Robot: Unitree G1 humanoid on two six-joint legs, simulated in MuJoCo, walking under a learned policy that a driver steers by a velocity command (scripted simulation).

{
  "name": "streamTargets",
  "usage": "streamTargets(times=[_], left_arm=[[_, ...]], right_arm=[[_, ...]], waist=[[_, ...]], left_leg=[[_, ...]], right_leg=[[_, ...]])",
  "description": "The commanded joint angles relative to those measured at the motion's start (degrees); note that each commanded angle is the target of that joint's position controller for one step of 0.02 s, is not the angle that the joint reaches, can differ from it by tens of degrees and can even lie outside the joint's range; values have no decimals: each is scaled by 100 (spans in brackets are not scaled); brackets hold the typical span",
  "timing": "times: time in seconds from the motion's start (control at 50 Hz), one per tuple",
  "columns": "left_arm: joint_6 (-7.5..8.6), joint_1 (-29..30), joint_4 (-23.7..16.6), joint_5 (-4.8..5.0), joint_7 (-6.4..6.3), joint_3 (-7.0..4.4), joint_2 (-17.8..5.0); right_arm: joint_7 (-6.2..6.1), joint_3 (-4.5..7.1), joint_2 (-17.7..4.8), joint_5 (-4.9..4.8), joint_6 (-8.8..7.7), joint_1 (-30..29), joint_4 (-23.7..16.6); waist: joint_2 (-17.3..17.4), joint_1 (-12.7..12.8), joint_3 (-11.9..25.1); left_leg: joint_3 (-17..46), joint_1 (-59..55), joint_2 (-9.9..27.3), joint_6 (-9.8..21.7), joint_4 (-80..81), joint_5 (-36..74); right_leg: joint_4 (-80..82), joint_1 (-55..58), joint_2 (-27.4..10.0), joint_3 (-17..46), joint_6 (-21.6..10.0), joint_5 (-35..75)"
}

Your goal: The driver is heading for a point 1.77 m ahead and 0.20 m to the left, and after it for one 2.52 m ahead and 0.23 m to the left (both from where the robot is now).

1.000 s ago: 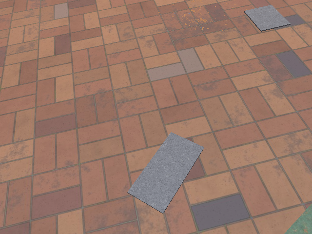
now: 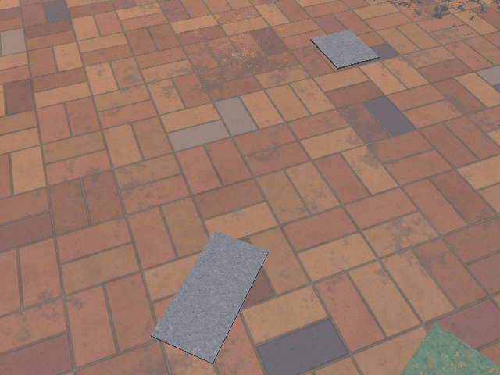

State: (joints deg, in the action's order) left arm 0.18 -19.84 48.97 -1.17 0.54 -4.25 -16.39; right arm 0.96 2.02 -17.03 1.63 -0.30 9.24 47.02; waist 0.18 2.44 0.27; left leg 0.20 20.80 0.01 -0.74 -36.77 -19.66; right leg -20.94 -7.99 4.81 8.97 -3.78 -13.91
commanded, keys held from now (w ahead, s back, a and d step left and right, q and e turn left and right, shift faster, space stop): w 0.62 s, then w+q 0.38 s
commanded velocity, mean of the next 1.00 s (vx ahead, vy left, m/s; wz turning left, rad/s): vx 0.47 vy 0.00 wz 0.05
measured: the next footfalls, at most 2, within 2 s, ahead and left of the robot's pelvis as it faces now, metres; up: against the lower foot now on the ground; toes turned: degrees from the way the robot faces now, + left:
left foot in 0.06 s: +0.08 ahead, +0.11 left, +0.00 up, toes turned -2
right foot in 0.52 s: +0.39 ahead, -0.10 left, +0.00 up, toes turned -5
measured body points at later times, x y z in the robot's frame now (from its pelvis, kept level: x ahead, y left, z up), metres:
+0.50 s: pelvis +0.22 +0.00 -0.02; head +0.26 +0.00 +0.43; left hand +0.45 +0.21 -0.11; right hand +0.12 -0.24 -0.15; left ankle +0.04 +0.12 -0.75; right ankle +0.35 -0.09 -0.74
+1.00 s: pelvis +0.48 -0.03 -0.01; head +0.52 -0.03 +0.43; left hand +0.42 +0.21 -0.16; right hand +0.68 -0.23 -0.14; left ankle +0.64 +0.08 -0.72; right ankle +0.35 -0.09 -0.75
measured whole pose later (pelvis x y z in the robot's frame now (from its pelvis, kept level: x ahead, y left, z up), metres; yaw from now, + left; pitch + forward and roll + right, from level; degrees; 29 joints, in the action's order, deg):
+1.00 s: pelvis +0.48 -0.03 -0.01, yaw +7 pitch +1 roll -1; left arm 5.5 -23.6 56.8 -1.0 -1.3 -0.9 -11.4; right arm 3.1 1.1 -12.6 1.7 -1.2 3.9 48.1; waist 1.4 2.5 -3.4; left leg -5.5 34.1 1.4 5.1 -36.7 -1.3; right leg -10.7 7.3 4.2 -12.4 -3.8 -19.4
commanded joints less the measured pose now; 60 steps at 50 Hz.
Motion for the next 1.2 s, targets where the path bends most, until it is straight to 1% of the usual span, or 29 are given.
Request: streamTargets(times=[0.02,0.04,0.06,0.08,0.1,0.12,0.14,0.2,0.32,0.4,0.46,0.5,0.52,0.54,0.56,0.58,0.6,0.64,0.7,0.76,0.94,1.0,1.04,1.08,1.1,1.12,1.14,1.16,1.2], left_arm=[[95,262,-305,24,11,-197,-900],[113,337,-325,12,0,-157,-758],[168,492,-439,14,-3,-50,-407],[247,623,-683,77,21,74,21],[253,493,-664,-11,18,0,-391],[263,508,-573,-53,59,-41,-581],[282,517,-483,-61,133,-39,-572],[252,619,-412,-178,248,18,-425],[207,1892,-839,-143,277,199,-110],[219,2419,-1024,-67,276,278,-55],[237,2153,-964,-62,189,237,-185],[296,943,-550,-87,78,125,-370],[355,39,-262,-170,5,29,-606],[379,-763,-183,-306,-71,-107,-1176],[307,-725,-117,-133,-25,-151,-1312],[274,-113,-167,27,1,-107,-1004],[313,369,-240,40,21,-1,-587],[420,612,-151,9,11,96,-245],[592,347,52,8,-9,105,-235],[648,76,205,19,-21,101,-260],[608,-684,616,31,-184,186,-260],[527,-682,686,3,-273,165,-433],[436,-545,664,-37,-323,115,-606],[385,-250,485,-21,-277,81,-711],[436,-405,199,-3,-183,183,-170],[482,-153,-122,53,-111,119,-340],[558,395,-235,-7,-81,122,-441],[630,491,-298,45,-61,133,-441],[505,369,-238,-84,-66,129,-377]], right_arm=[[-54,47,-317,-32,-196,160,-283],[-108,79,-392,-9,-255,626,-134],[-166,137,-704,56,-342,1206,-43],[-197,281,-1412,93,-361,1723,14],[-177,356,-1497,82,-321,1638,148],[-130,263,-1047,17,-337,1185,12],[-92,188,-729,-24,-378,895,-55],[-91,93,-416,-41,-505,1040,58],[-79,76,-319,-99,-530,1798,472],[-92,100,-459,-70,-517,1971,635],[-115,118,-549,-77,-492,1869,722],[-125,138,-633,-97,-447,1756,764],[-125,110,-568,-113,-439,1750,726],[-97,-16,-61,-185,-440,1978,477],[-105,40,-85,-212,-427,2311,524],[-119,143,-458,-81,-397,1867,472],[-73,120,-358,-66,-431,1464,392],[-20,93,-159,-21,-359,1387,434],[79,83,-3,11,-172,1454,528],[120,104,-5,-4,-99,803,345],[222,-73,222,3,-169,-962,-283],[196,-35,106,23,-167,-789,-301],[148,56,-71,42,-165,-54,-108],[68,290,-512,137,-222,1431,308],[-27,463,-1105,134,-191,1622,302],[-4,525,-1297,-26,-126,1523,225],[-39,494,-1067,-134,-96,1269,271],[-59,429,-771,-151,-104,974,242],[-100,330,-438,-149,-174,589,200]], waist=[[-577,-338,-311],[-325,-566,-277],[381,-838,-168],[1499,-944,59],[1122,-673,-392],[527,-416,-798],[365,-290,-840],[601,-274,-429],[532,-557,-507],[632,-629,-569],[608,-380,-492],[443,190,158],[309,526,677],[-700,617,1528],[-1413,371,1903],[-728,166,931],[-404,35,253],[-359,-294,-184],[-353,-435,-197],[-320,-355,-446],[-290,56,-680],[-465,-121,-419],[-633,-471,13],[-388,-1210,758],[704,-953,1214],[934,-864,1549],[194,-828,683],[-47,-627,132],[-354,-162,-286]], left_leg=[[-292,-1179,-133,194,1011,550],[-199,-1938,-163,229,1278,455],[895,-2556,679,354,1928,-512],[3361,-2929,2043,819,3008,-2607],[4287,-2281,2394,1272,3265,-3281],[3753,-1935,2141,1278,3148,-2986],[2991,-1765,1749,1124,3106,-2224],[1633,-1943,1115,942,3075,41],[833,-2246,1004,1149,2957,2385],[584,-2145,1066,1088,2823,3109],[473,-2273,1247,970,2373,4380],[199,-2237,1069,790,907,5645],[50,-1464,855,700,-282,4799],[-256,-12,341,532,-2292,2117],[72,1120,-460,482,-3646,-950],[379,1564,-32,557,-3911,-528],[344,1555,197,580,-3666,-49],[313,1056,495,532,-3023,277],[313,879,446,453,-2831,513],[331,1563,471,393,-2480,1144],[-609,1646,206,489,-109,2169],[-923,1125,-180,785,175,1438],[-1017,330,-511,1070,247,815],[-300,-1742,-307,1554,971,711],[1934,-3275,1294,2115,962,776],[4466,-4024,2044,2908,1789,914],[3522,-3453,1856,2619,2033,878],[2898,-2607,1667,2350,2223,1237],[2001,-1505,1062,1923,2385,2347]], right_leg=[[609,-1195,-1198,1299,-779,-1665],[155,-1701,-938,1181,-627,-1759],[-986,-2286,-482,682,-384,-1772],[-2671,-3136,300,-228,-164,-1884],[-3560,-3516,117,-70,-239,-1767],[-3897,-3565,-187,53,-285,-1207],[-3823,-3419,-361,-26,-231,-748],[-3816,-3118,-596,-543,32,86],[-2820,-3494,-801,-1137,373,586],[-1658,-2730,-650,-1361,234,781],[-1218,-1936,-460,-1415,-60,624],[-716,-418,-129,-1519,-313,635],[-682,943,-472,-1173,-478,559],[-488,2451,-2191,935,-862,-534],[489,2692,-2992,3310,-1365,-680],[571,1915,-2704,2631,-1274,-881],[711,1078,-2435,1791,-1176,-503],[1022,107,-1908,703,-834,456],[1292,-143,-1753,-52,-706,1265],[1507,32,-1672,-610,-564,1511],[1210,1055,-1651,-1728,-207,3519],[401,1625,-1785,-1964,-127,5591],[-822,1723,-1879,-2079,-120,6687],[-3277,511,-1774,-2161,-90,5000],[-5233,-1440,-1061,-2166,100,486],[-6525,-3127,-108,-1090,224,-1762],[-6245,-3708,-640,-563,162,-1075],[-5710,-3504,-839,-633,183,-601],[-4891,-2789,-1080,-663,357,-441]])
